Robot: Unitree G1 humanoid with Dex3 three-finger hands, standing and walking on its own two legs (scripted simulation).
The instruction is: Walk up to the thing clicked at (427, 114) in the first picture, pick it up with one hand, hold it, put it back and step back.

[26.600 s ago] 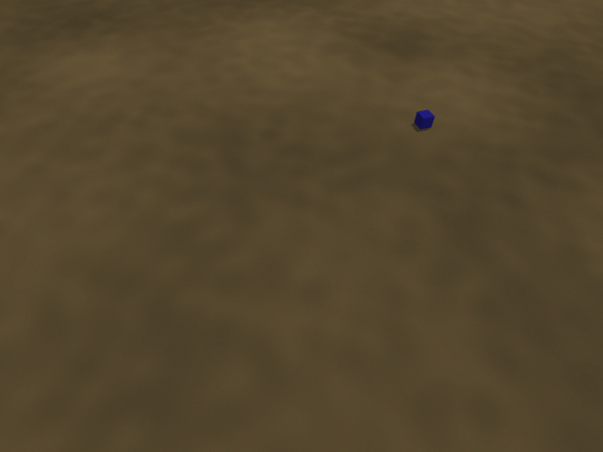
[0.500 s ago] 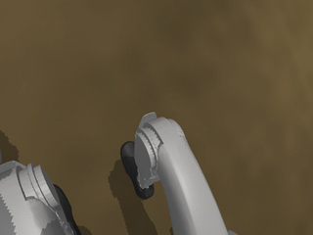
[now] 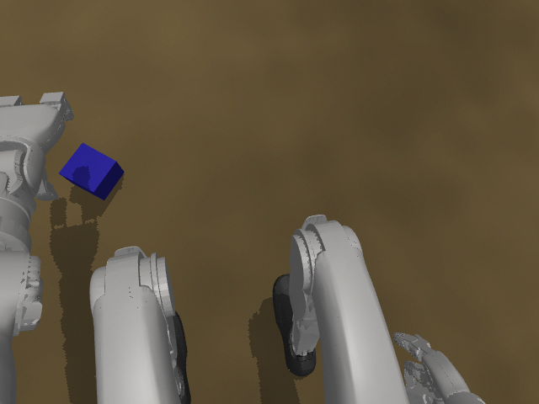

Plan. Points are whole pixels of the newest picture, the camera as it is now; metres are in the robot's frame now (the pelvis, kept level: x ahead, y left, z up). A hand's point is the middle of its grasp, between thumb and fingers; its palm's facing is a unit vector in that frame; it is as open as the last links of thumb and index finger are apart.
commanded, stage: withdraw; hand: left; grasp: from above
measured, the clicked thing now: (93, 172) +0.51 +0.25 -0.32
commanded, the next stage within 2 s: home in 0.06 s
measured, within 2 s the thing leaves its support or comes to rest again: neither
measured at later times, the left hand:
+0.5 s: hand (59, 126) +0.52 +0.24 -0.11, palm faces -0.35 -0.28 -0.89, open 11.4 cm
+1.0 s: hand out of the picture +0.33 +0.21 +0.10, palm faces -0.08 -0.89 -0.46, open 7.4 cm
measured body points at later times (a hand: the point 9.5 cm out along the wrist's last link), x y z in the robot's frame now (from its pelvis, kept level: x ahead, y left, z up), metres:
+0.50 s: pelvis +0.02 +0.00 +0.02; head +0.25 +0.04 +0.41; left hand +0.53 +0.25 -0.06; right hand +0.04 -0.26 -0.09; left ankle +0.09 +0.13 -0.32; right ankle +0.12 -0.13 -0.32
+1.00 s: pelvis +0.04 +0.00 +0.21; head +0.17 +0.03 +0.64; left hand +0.33 +0.26 +0.13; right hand +0.26 -0.24 +0.11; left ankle +0.09 +0.13 -0.32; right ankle +0.12 -0.13 -0.32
